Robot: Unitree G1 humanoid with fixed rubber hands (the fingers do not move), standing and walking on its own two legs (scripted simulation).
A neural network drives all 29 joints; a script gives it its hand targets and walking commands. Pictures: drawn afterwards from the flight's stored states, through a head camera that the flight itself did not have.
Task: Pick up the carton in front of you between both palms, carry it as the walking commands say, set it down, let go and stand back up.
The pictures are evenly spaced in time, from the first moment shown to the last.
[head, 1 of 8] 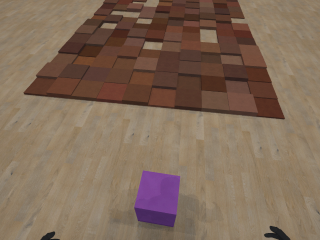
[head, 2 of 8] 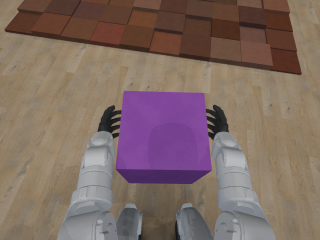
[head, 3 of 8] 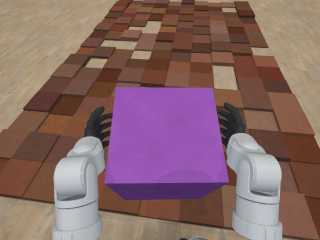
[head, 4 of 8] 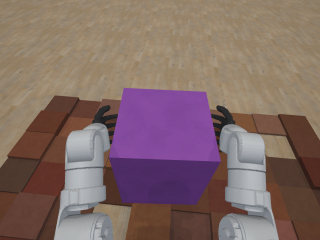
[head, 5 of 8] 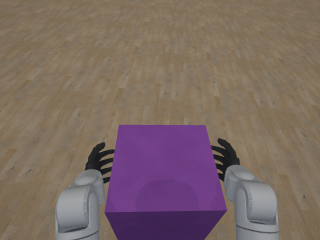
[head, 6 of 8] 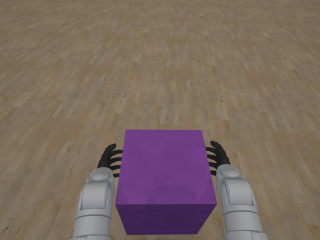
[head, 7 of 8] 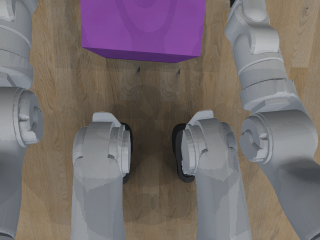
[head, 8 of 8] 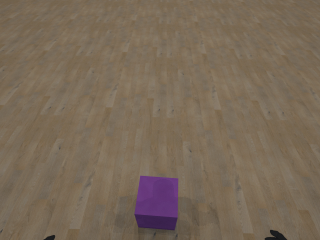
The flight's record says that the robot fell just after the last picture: no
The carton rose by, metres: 0.79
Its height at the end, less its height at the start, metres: +0.00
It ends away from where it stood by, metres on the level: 6.66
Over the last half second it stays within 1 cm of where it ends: yes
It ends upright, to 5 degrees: yes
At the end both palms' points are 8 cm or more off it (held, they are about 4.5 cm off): yes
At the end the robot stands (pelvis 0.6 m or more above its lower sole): yes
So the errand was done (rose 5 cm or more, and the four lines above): yes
